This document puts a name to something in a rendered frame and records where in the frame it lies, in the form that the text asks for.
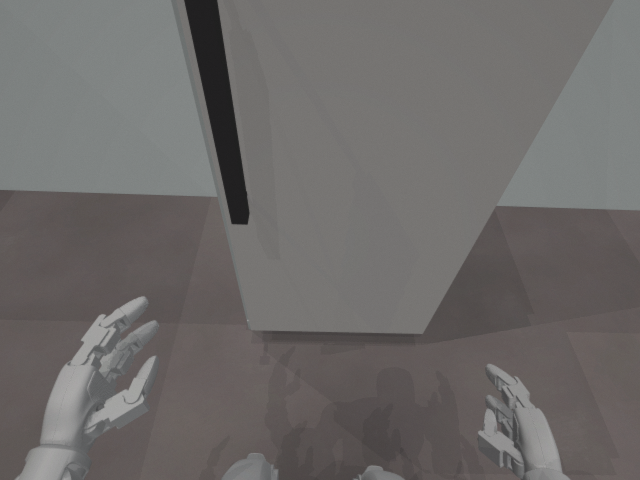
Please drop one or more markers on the left robot hand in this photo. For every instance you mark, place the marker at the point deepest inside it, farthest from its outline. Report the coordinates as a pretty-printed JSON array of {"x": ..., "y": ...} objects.
[{"x": 70, "y": 416}]

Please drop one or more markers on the robot left forearm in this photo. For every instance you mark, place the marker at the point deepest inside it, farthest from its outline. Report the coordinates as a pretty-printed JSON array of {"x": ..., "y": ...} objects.
[{"x": 55, "y": 462}]

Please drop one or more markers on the right robot hand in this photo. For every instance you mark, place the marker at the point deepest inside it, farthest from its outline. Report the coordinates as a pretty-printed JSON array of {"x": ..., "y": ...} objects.
[{"x": 525, "y": 428}]

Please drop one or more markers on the handle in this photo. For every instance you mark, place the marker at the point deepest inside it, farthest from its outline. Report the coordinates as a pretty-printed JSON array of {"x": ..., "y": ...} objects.
[{"x": 205, "y": 26}]

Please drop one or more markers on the robot left thigh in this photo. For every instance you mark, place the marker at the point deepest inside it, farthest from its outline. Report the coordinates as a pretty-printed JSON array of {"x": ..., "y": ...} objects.
[{"x": 251, "y": 469}]

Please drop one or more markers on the fridge door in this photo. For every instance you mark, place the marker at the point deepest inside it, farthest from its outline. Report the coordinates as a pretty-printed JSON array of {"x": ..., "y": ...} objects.
[{"x": 376, "y": 139}]

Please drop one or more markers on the left robot shin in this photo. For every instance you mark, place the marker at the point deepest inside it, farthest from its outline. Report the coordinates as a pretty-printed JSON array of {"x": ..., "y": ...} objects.
[{"x": 256, "y": 456}]

